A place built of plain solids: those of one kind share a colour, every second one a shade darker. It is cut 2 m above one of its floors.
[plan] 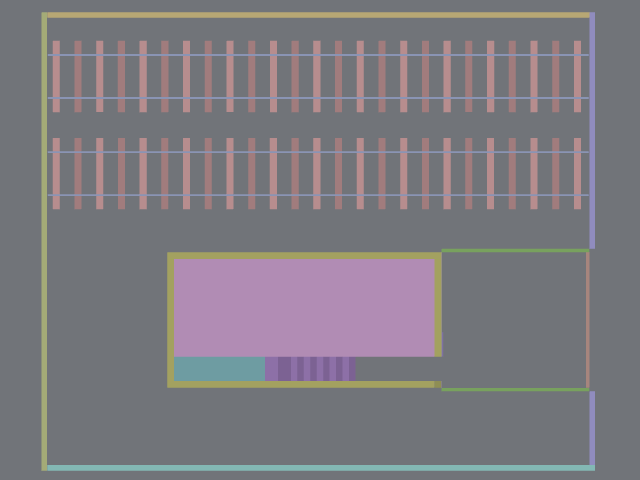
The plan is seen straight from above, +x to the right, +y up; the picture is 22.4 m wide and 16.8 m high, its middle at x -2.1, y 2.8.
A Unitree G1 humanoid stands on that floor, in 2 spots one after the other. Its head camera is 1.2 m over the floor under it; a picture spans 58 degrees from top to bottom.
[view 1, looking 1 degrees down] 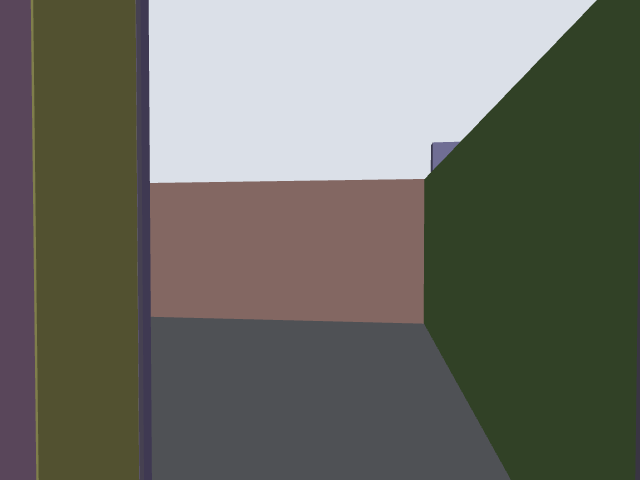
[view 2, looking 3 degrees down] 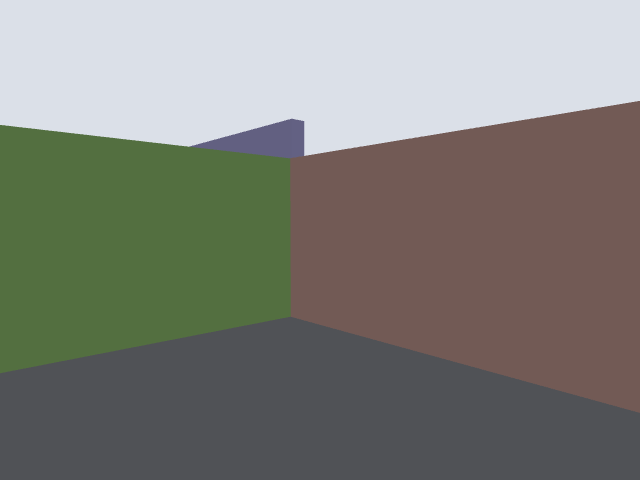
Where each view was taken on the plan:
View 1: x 1.41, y -1.71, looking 7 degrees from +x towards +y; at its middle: fence_end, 5.85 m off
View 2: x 4.01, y -1.71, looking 48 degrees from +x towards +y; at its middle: fence_end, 4.79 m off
